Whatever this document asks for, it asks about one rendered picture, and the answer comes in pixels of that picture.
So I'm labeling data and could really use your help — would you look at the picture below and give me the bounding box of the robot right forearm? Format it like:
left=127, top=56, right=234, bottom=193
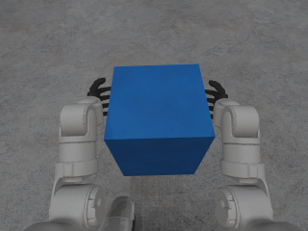
left=213, top=98, right=273, bottom=217

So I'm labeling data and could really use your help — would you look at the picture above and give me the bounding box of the right robot hand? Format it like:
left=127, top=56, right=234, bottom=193
left=205, top=80, right=228, bottom=119

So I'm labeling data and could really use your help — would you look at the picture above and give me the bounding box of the left robot upper arm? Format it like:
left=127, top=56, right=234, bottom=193
left=23, top=183, right=106, bottom=231

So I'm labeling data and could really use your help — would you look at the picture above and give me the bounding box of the robot left forearm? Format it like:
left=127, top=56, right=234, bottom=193
left=49, top=96, right=104, bottom=220

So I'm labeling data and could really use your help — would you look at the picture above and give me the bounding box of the right robot upper arm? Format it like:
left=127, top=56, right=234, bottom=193
left=215, top=185, right=305, bottom=231

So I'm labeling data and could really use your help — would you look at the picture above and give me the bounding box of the carton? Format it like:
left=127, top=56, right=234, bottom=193
left=104, top=64, right=216, bottom=176

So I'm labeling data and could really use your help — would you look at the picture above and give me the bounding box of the robot left thigh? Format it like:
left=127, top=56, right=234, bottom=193
left=99, top=195, right=135, bottom=231

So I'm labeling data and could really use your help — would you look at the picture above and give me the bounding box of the left robot hand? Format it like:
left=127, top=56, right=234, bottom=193
left=87, top=77, right=112, bottom=116

